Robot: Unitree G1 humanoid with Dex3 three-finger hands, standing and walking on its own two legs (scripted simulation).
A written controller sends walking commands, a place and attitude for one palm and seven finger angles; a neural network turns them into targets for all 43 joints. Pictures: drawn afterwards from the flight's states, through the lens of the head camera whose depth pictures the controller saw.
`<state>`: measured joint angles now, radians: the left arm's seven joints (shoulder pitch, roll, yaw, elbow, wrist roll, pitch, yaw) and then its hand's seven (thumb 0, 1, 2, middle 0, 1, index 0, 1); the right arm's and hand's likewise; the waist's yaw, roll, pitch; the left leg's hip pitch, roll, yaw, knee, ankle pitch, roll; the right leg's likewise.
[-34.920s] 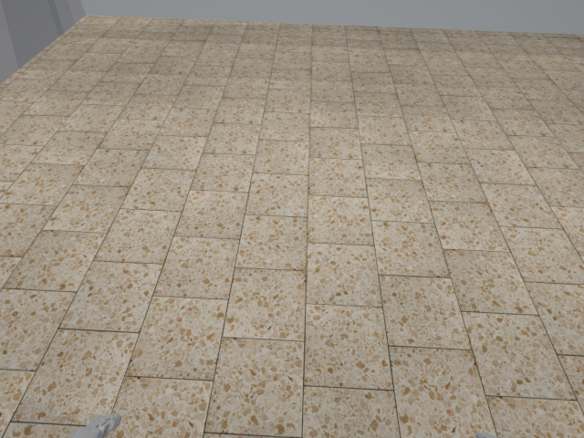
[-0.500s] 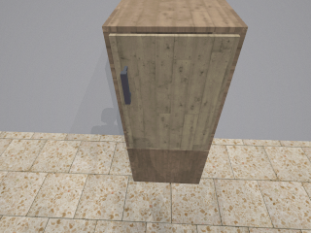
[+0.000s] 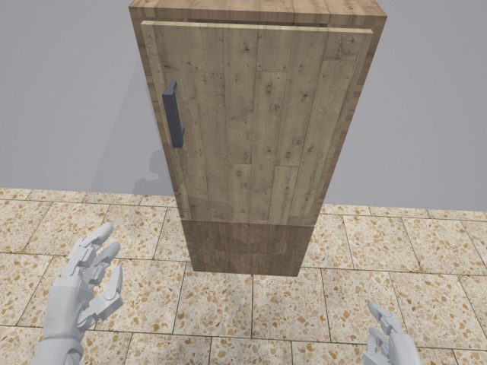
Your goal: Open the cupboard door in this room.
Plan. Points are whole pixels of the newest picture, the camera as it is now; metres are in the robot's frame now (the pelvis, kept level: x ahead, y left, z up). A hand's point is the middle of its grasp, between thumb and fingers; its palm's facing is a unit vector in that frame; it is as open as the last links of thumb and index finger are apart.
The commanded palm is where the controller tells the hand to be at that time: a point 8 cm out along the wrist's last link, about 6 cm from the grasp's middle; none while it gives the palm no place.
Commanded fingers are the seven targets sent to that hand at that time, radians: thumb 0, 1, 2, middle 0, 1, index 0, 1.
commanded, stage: raise the hand with hooked fingers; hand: left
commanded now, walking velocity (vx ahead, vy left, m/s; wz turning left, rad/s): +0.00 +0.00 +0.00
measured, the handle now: (175, 114) +0.58 +0.16 +0.11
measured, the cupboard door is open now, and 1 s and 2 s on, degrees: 0 0 0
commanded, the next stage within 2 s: move the hooked fingers beside the handle in 1.82 s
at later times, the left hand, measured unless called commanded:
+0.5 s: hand (103, 296) +0.22 +0.22 +0.03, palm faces -0.10 -0.99 -0.04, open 10.7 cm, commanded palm +0.18 +0.28 +0.04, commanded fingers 0.00 -0.03 0.50 -0.27 -0.90 -0.27 -0.90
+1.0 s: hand (44, 262) +0.24 +0.29 +0.09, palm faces +0.03 -1.00 -0.05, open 13.5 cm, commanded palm +0.22 +0.33 +0.10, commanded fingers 0.00 -0.50 0.30 -0.30 -1.20 -0.30 -1.20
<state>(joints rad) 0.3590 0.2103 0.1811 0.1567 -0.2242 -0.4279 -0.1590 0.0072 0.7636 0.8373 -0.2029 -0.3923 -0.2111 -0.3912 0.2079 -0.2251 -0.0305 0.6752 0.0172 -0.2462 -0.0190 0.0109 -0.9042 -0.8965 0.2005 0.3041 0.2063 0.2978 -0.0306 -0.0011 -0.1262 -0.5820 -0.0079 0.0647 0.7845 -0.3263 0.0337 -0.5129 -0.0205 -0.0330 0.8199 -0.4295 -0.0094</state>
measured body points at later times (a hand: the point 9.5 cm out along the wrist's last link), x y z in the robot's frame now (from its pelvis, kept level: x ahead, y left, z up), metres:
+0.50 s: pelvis +0.00 -0.02 -0.03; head +0.05 -0.02 +0.42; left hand +0.22 +0.27 +0.04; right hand +0.17 -0.25 -0.11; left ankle +0.04 +0.10 -0.70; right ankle -0.01 -0.11 -0.70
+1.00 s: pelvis -0.01 +0.02 +0.00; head +0.00 +0.04 +0.45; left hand +0.24 +0.34 +0.10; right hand +0.18 -0.20 -0.05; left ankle +0.04 +0.10 -0.70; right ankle -0.01 -0.11 -0.70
